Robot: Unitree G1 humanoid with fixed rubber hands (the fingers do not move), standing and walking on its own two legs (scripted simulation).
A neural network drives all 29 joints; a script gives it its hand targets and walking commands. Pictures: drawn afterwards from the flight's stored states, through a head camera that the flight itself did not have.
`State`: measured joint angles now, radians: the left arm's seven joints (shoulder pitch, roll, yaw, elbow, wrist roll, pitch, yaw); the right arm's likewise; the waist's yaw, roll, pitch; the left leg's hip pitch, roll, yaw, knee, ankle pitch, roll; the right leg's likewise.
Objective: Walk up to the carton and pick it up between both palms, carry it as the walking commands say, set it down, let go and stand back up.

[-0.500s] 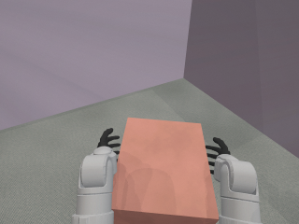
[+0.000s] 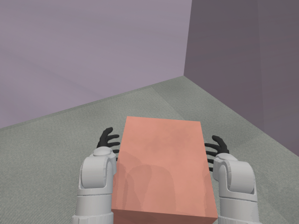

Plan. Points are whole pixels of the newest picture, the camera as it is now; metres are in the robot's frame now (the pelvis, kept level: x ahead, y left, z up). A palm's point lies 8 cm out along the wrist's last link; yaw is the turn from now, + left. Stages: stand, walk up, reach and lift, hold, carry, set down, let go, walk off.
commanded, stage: carry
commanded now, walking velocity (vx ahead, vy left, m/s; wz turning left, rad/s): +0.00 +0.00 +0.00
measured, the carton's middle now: (159, 175) +0.30 +0.00 -0.01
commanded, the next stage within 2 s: hold in 0.64 s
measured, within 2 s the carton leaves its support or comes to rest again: neither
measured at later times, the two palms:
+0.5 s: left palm (102, 155) +0.29 +0.15 +0.10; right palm (220, 162) +0.28 -0.15 +0.09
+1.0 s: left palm (97, 164) +0.27 +0.16 +0.09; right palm (218, 168) +0.27 -0.15 +0.07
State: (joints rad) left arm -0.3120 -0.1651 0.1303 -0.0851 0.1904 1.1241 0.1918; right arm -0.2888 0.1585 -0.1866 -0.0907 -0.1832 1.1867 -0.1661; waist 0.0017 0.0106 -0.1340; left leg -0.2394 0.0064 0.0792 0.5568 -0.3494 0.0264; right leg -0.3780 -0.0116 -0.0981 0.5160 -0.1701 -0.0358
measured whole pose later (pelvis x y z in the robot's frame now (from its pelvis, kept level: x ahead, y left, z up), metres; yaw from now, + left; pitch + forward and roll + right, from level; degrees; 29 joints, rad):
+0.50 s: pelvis +0.00 +0.01 +0.00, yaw +0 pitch +1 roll +0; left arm -0.28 -0.16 0.13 -0.08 0.21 1.07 0.12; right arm -0.26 0.15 -0.19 -0.07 -0.20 1.12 -0.13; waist 0.00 0.00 -0.13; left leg -0.22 0.00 0.09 0.55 -0.35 0.03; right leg -0.36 -0.02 -0.10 0.51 -0.17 -0.03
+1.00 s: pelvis -0.02 +0.01 +0.01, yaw +9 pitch -9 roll +0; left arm -0.37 -0.18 0.26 0.40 0.29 0.67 0.02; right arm -0.31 0.15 -0.34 0.30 -0.37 0.74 0.00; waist -0.09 0.04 -0.04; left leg -0.02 -0.08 -0.10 0.42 -0.24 0.04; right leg -0.10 0.00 0.09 0.38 -0.13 0.02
